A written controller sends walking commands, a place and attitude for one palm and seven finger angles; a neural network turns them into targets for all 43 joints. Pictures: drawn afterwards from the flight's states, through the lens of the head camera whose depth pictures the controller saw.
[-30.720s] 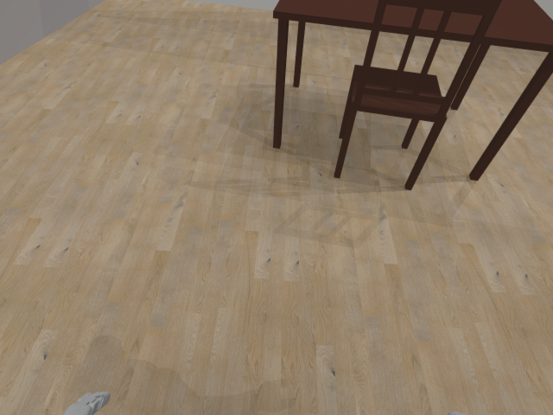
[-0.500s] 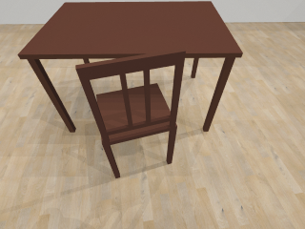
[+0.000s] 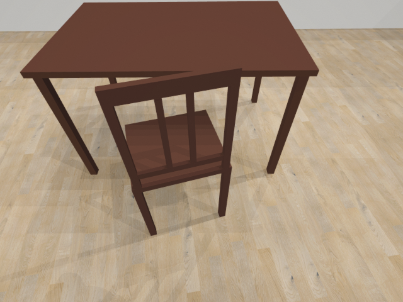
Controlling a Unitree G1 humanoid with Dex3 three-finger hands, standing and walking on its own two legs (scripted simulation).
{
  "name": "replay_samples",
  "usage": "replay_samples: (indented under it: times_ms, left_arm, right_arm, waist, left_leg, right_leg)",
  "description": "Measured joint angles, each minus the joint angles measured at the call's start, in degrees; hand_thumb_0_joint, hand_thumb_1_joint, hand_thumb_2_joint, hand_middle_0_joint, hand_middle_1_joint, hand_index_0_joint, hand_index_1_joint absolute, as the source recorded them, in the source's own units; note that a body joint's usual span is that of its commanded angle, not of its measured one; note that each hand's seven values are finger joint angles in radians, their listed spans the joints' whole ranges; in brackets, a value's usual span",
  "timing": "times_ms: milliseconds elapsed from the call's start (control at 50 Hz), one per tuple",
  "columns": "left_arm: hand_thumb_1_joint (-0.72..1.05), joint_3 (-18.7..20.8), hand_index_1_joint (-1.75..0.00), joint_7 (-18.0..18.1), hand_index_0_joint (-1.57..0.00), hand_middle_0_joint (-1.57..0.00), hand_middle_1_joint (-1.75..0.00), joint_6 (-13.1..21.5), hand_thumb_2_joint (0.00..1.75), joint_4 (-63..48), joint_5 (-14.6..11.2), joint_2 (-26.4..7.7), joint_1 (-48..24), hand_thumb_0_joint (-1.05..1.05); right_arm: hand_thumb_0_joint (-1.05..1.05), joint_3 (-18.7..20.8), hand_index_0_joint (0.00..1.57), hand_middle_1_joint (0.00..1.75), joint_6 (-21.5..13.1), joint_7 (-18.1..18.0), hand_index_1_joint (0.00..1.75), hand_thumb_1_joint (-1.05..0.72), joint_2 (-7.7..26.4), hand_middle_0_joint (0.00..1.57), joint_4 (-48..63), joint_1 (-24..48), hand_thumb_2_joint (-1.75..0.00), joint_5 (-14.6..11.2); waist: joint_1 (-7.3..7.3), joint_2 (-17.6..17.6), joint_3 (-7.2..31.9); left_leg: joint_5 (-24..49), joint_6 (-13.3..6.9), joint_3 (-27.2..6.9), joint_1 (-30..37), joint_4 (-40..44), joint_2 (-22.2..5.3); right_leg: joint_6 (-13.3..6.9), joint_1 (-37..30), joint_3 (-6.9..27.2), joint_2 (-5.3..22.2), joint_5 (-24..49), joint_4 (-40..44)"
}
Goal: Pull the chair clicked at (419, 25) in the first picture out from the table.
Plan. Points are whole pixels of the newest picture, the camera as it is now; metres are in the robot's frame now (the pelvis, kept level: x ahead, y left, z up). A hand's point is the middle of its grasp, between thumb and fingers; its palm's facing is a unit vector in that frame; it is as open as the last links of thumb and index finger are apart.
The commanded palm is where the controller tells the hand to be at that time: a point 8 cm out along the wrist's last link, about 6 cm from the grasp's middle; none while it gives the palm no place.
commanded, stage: look to check the result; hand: left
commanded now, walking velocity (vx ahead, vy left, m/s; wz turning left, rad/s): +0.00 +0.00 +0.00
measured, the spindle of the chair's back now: (164, 136) +0.61 +0.15 -0.09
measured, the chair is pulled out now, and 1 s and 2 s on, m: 0.18 0.18 0.18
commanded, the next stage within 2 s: take the last steps up to it in 0.14 s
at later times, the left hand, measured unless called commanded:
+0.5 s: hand out of the picture +0.00 +0.16 -0.18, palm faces +0.07 -0.98 -0.17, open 7.3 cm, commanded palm none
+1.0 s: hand (133, 294) +0.18 +0.18 -0.19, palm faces +0.08 -0.98 -0.20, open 7.3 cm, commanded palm none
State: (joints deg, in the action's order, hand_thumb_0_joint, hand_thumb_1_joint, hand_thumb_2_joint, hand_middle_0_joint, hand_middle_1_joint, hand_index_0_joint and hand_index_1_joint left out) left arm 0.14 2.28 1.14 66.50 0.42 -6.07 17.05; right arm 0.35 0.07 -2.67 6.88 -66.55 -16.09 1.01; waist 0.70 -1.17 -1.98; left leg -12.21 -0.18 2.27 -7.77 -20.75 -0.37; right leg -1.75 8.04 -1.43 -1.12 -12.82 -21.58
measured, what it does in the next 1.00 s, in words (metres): walks ahead: right foot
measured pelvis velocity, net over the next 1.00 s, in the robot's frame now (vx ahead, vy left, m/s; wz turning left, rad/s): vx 0.16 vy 0.00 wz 0.03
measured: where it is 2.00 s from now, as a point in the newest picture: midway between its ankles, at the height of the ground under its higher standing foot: outside the picture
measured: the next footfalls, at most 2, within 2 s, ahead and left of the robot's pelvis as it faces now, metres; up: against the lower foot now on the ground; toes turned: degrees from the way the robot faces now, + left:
right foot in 0.80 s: +0.16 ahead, -0.11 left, +0.00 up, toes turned -1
left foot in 1.06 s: +0.26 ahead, +0.03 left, +0.00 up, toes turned +19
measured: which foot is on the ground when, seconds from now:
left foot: down 0.00-0.80, up 0.82-1.00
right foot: down 0.00-0.60, up 0.62-0.78, down 0.80-1.00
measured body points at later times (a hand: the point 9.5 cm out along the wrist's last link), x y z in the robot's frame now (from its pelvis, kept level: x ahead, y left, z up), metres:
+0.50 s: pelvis +0.02 +0.00 -0.01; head +0.03 +0.00 +0.44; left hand -0.01 +0.21 -0.17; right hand -0.02 -0.21 -0.17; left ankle -0.01 +0.12 -0.75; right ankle -0.01 -0.10 -0.75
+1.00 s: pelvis +0.16 +0.00 -0.01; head +0.19 +0.00 +0.44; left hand +0.17 +0.23 -0.17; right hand +0.16 -0.24 -0.17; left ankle +0.15 +0.12 -0.72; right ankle +0.12 -0.11 -0.75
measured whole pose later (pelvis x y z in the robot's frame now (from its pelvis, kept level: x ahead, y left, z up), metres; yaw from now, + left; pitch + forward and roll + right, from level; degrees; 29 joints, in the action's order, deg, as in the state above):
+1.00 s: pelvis +0.16 +0.00 -0.01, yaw +2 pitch +1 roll +0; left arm 4.3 1.3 2.1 58.9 1.5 -8.9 16.0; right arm 3.3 -0.7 -1.2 8.8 -61.1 -16.1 1.7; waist 1.3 0.7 -2.8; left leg -22.4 -1.1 2.6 -22.6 -45.2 -2.6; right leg -2.1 12.0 -2.5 -0.4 -19.3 -30.2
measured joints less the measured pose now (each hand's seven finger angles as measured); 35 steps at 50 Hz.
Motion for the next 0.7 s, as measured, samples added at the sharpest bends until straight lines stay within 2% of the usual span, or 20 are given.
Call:
replay_samples:
  times_ms: [340, 520, 600, 700]
  left_arm:
    - [0.91, 0.1, -0.30, 0.0, -0.20, -0.20, -0.30, 0.1, 0.90, -0.1, 0.0, -0.2, -0.1, 0.00]
    - [0.91, 2.0, -0.30, -1.1, -0.20, -0.20, -0.30, -0.7, 0.90, -1.4, 0.7, -0.5, 2.5, 0.00]
    - [0.91, 2.9, -0.30, -1.6, -0.20, -0.20, -0.30, -0.8, 0.90, -1.7, 0.7, -1.1, 4.0, 0.00]
    - [0.91, 3.0, -0.30, -1.9, -0.20, -0.20, -0.30, -1.4, 0.90, -2.6, 0.9, -1.5, 1.4, 0.00]
  right_arm:
    - [0.00, 0.0, 0.20, 0.30, 0.0, 0.0, 0.30, -0.91, 0.1, 0.20, -0.3, -0.1, -0.90, 0.1]
    - [0.00, 1.2, 0.20, 0.30, 0.7, 1.1, 0.30, -0.91, 0.5, 0.20, 0.1, -3.6, -0.90, 0.9]
    - [0.00, 1.5, 0.20, 0.30, -0.7, 0.9, 0.30, -0.91, 0.1, 0.20, 0.4, -5.3, -0.90, 1.0]
    - [0.00, 1.5, 0.20, 0.30, -3.2, -0.1, 0.30, -0.91, -0.5, 0.20, 1.2, -8.1, -0.90, 1.4]
  waist:
    - [0.08, 0.0, -0.2]
    - [0.02, 0.3, 1.6]
    - [0.01, 2.4, 1.9]
    - [1.90, 1.9, 0.4]
  left_leg:
    - [-0.4, 0.3, -0.1, 0.4, 0.0, -0.3]
    - [-7.3, -0.7, -1.1, -2.7, -9.3, -0.6]
    - [-10.0, -0.6, 0.0, -2.1, -10.9, 0.5]
    - [-10.6, -1.2, 0.3, 1.0, -8.2, 1.0]
  right_leg:
    - [-0.3, -0.4, -0.1, -0.3, -0.3, 0.2]
    - [-0.7, 1.0, -1.0, -0.5, -6.1, -6.2]
    - [-0.8, 2.3, 0.1, 0.6, -9.9, -11.2]
    - [-1.7, 11.3, -1.8, 1.4, -15.5, -30.7]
